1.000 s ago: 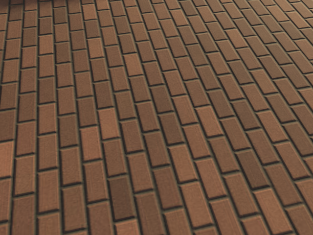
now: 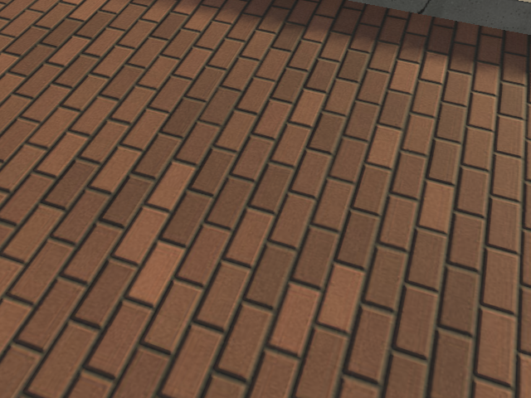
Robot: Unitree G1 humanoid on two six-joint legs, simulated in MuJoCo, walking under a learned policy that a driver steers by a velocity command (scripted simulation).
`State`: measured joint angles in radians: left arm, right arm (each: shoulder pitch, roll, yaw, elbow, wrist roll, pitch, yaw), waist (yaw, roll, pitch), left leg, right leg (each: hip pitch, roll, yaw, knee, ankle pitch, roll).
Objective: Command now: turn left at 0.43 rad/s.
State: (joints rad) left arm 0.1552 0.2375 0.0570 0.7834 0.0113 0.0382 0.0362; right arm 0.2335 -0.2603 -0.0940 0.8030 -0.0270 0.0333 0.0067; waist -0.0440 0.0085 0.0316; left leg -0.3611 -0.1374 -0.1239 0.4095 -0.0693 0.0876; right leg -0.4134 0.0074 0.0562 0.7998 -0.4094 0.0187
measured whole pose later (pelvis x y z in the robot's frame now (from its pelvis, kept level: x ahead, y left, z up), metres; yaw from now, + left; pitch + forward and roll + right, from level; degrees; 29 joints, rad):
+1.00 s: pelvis +0.05 -0.05 +0.00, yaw +5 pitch -1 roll +1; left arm 0.34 0.24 0.05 0.97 0.03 -0.06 -0.01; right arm 0.31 -0.26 -0.05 1.04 -0.02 -0.02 0.01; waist 0.01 0.03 0.01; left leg -0.25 -0.02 -0.04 0.81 -0.42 0.10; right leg -0.19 0.03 -0.06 0.48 -0.28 -0.07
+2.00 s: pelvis +0.26 -0.05 +0.00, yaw -22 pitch +1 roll +1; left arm 0.21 0.25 0.06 0.77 0.01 0.04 0.00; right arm 0.19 -0.28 -0.07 0.81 -0.03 0.04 -0.01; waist -0.01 0.04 0.05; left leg -0.50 0.03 0.05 1.00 -0.39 -0.03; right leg -0.25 0.04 0.00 0.47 -0.23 -0.07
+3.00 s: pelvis +0.44 -0.08 -0.02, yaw -28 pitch -1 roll -1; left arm 0.37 0.23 0.02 1.02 0.00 -0.04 0.01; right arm 0.11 -0.24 -0.03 0.81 -0.02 -0.05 0.01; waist 0.05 -0.01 0.10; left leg -0.43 -0.01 0.08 0.60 -0.16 0.08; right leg -0.12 0.04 0.04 0.89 -0.52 -0.03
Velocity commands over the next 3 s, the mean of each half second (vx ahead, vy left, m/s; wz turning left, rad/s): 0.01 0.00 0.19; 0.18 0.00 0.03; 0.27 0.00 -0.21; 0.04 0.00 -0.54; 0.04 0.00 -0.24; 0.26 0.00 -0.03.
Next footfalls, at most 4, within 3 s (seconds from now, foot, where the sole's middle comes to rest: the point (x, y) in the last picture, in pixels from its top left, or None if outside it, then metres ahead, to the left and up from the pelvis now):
0.08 right None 0.04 -0.12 -0.77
0.44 left None -0.01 0.09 -0.77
1.38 left None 0.37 0.05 -0.77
1.86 right None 0.28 -0.14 -0.77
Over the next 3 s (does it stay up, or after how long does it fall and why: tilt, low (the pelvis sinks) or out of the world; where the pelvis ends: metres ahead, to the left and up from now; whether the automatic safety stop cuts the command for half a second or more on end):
stays up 0.44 -0.08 -0.02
